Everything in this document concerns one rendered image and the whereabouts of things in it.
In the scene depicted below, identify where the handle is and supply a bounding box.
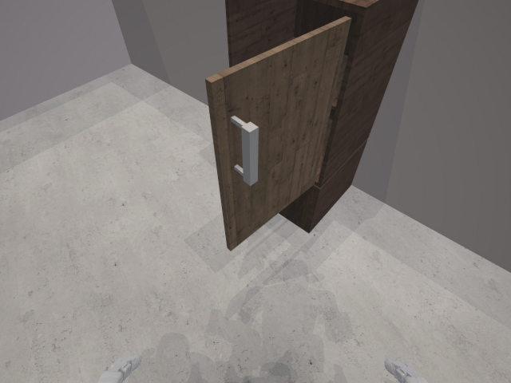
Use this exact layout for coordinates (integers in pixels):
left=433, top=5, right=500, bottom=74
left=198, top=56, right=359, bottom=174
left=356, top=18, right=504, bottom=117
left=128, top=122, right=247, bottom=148
left=231, top=116, right=259, bottom=186

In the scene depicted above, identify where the left robot hand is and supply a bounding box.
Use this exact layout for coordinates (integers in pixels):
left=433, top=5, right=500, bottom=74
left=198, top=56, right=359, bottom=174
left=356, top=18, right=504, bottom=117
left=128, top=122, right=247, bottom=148
left=97, top=354, right=142, bottom=383

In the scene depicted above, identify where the cupboard door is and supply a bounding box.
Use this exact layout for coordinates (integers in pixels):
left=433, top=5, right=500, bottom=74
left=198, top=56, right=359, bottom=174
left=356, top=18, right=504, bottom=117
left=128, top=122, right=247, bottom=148
left=205, top=16, right=351, bottom=251

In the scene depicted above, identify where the right robot hand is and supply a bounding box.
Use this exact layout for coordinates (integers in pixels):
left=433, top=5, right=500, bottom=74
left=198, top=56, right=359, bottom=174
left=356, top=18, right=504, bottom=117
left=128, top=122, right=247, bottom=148
left=384, top=359, right=428, bottom=383

